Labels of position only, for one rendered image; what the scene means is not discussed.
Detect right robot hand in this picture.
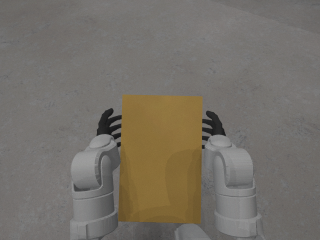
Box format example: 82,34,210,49
202,110,226,149

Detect carton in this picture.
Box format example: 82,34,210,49
118,94,203,224

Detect right robot thigh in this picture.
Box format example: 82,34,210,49
174,223,211,240

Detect left robot forearm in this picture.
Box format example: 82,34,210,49
70,134,121,240

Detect right robot forearm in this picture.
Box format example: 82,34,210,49
203,134,266,240

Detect left robot hand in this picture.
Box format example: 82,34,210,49
96,108,122,147

